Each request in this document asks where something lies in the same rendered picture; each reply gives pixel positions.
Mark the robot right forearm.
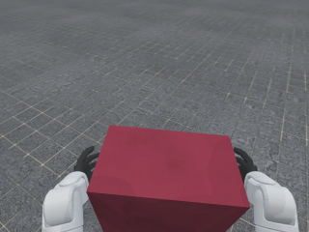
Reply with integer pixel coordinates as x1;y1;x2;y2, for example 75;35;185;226
244;171;299;232

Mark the robot left hand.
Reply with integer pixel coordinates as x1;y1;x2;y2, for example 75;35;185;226
73;146;99;184

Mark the robot left forearm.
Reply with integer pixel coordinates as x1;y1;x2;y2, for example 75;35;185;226
42;171;89;232

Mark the robot right hand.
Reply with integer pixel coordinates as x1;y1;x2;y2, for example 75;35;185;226
233;147;258;184

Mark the carton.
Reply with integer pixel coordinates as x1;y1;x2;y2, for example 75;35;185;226
86;125;251;232

